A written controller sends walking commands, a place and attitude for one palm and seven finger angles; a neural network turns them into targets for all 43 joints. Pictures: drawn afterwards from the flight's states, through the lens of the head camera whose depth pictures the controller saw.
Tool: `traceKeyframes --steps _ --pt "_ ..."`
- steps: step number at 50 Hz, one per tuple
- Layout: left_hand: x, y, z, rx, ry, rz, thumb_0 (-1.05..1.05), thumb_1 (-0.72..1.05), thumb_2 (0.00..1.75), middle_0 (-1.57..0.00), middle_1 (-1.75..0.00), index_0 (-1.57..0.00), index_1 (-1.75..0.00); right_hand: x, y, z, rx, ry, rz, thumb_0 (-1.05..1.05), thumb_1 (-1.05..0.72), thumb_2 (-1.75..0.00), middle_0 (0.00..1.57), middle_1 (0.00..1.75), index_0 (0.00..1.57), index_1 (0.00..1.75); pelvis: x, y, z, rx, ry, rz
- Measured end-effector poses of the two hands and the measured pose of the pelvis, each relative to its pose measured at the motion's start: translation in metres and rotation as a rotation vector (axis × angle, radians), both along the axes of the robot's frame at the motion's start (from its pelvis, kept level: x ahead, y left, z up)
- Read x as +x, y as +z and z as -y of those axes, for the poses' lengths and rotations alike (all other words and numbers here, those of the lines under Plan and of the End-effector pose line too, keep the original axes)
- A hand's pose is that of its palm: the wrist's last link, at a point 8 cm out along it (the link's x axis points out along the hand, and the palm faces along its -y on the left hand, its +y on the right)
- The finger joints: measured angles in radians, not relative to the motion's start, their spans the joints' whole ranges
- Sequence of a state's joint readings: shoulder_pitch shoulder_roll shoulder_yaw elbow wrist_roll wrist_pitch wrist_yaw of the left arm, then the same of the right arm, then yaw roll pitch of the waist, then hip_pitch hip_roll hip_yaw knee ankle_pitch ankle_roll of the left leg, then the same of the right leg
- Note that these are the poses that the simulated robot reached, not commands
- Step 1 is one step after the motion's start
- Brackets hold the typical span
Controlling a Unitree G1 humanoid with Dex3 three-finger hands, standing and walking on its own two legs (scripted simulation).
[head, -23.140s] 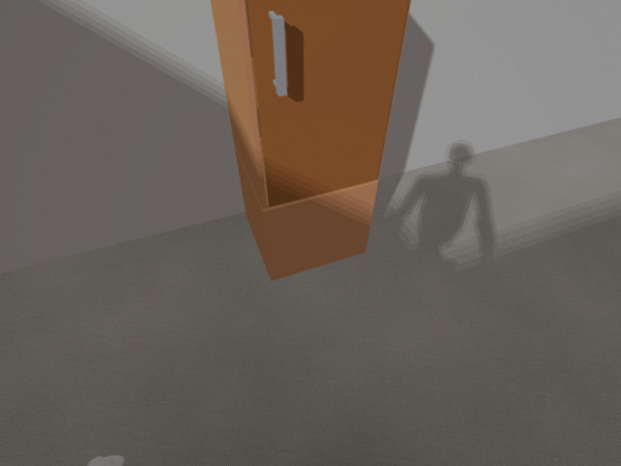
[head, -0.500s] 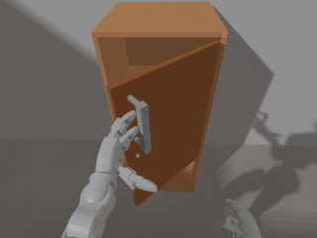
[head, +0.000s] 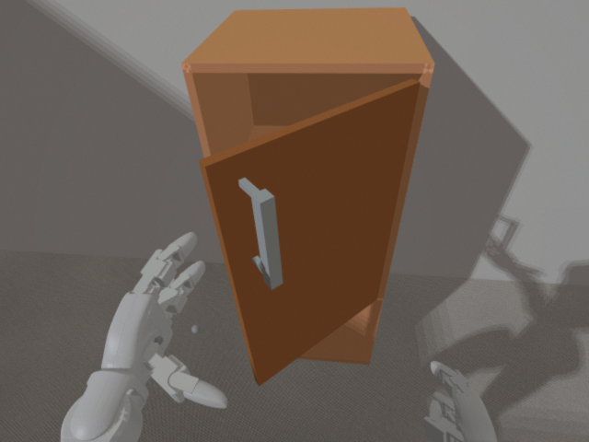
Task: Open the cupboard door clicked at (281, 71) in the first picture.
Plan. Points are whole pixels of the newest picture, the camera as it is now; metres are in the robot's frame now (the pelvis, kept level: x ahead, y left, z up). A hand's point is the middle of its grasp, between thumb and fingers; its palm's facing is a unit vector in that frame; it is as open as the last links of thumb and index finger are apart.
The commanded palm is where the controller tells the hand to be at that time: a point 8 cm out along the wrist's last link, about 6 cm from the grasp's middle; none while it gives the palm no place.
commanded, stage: slide the hand sideways off the handle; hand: left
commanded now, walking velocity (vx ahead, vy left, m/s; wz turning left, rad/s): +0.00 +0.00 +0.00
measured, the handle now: (260, 235) +0.35 +0.08 +0.14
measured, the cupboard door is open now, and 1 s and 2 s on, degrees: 43 43 43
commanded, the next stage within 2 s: draw the hand back to the body in 0.04 s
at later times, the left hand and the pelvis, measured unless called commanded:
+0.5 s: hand (156, 329) +0.20 +0.17 +0.14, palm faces -0.01 -1.00 -0.05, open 16.3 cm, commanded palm +0.16 +0.23 +0.15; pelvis -0.01 +0.02 +0.00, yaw +0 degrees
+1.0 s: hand (90, 324) +0.20 +0.24 +0.15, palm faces +0.30 -0.89 -0.33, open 13.2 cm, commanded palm +0.15 +0.29 +0.17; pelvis +0.00 +0.03 +0.01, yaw -1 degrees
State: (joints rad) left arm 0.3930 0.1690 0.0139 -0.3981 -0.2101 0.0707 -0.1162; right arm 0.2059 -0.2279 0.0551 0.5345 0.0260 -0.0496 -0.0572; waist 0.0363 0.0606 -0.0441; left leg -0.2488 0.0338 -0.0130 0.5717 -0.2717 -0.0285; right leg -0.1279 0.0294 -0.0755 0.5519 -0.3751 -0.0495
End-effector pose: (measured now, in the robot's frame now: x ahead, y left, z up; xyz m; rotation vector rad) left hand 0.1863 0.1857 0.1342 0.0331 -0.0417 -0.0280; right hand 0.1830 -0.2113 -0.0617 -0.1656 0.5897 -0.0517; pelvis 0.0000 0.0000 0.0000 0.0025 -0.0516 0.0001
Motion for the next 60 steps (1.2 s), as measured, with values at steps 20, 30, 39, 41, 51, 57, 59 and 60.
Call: traceKeyframes --steps 20,30,39,41,51,57,59,60 --pt "-0.003 0.006 -0.028 0.014 0.003 0.016 -0.01 -0.5 0.3 -0.15 -0.3 -0.16 -0.3 -0.016 0.0 -0.014 0.0 -0.012 0.042 0.01 -0.9 -0.9 0.2 0.3 0.2 0.3 -0.009 0.0 -0.014 -0.007 -0.007 0.0" --pt "-0.016 0.011 -0.052 0.021 0.024 0.013 -0.01 -0.5 0.3 -0.15 -0.3 -0.16 -0.3 -0.007 0.008 -0.024 -0.013 0.015 0.073 0.01 -0.9 -0.9 0.2 0.3 0.2 0.3 -0.01 0.001 -0.02 -0.013 0.001 0.005" --pt "-0.029 0.022 -0.074 0.203 0.207 0.065 -0.01 -0.34 0.37 -0.16 -0.3 -0.16 -0.3 -0.005 0.013 -0.029 -0.045 0.025 0.055 0.01 -0.9 -0.9 0.2 0.3 0.2 0.3 -0.011 0.007 -0.024 -0.017 -0.006 0.021" --pt "-0.031 0.023 -0.079 0.234 0.246 0.069 -0.01 -0.29 0.39 -0.16 -0.3 -0.16 -0.3 -0.008 0.011 -0.03 -0.05 0.025 0.029 0.01 -0.9 -0.9 0.2 0.3 0.2 0.3 -0.011 0.008 -0.025 -0.017 -0.01 0.023" --pt "-0.026 0.029 -0.101 0.329 0.33 0.08 0.0 0.04 0.53 -0.18 -0.3 -0.18 -0.3 -0.019 -0.005 -0.028 -0.052 -0.005 -0.088 0.01 -0.9 -0.9 0.2 0.3 0.2 0.3 -0.003 0.013 -0.031 -0.011 -0.023 0.028" --pt "-0.021 0.037 -0.112 0.371 0.351 0.096 0.0 0.25 0.62 -0.19 -0.3 -0.19 -0.3 -0.017 -0.007 -0.024 -0.045 -0.035 -0.106 0.01 -0.9 -0.9 0.2 0.3 0.2 0.3 0.004 0.014 -0.033 -0.008 -0.032 0.025" --pt "-0.02 0.039 -0.116 0.381 0.364 0.098 0.0 0.32 0.65 -0.19 -0.3 -0.19 -0.3 -0.015 -0.007 -0.023 -0.045 -0.042 -0.107 0.01 -0.9 -0.9 0.2 0.3 0.2 0.3 0.006 0.014 -0.033 -0.008 -0.034 0.024" --pt "-0.019 0.039 -0.118 0.385 0.371 0.098 0.0 0.35 0.66 -0.19 -0.3 -0.19 -0.3 -0.014 -0.006 -0.022 -0.046 -0.045 -0.107 0.01 -0.9 -0.9 0.2 0.3 0.2 0.3 0.006 0.014 -0.033 -0.008 -0.035 0.024"
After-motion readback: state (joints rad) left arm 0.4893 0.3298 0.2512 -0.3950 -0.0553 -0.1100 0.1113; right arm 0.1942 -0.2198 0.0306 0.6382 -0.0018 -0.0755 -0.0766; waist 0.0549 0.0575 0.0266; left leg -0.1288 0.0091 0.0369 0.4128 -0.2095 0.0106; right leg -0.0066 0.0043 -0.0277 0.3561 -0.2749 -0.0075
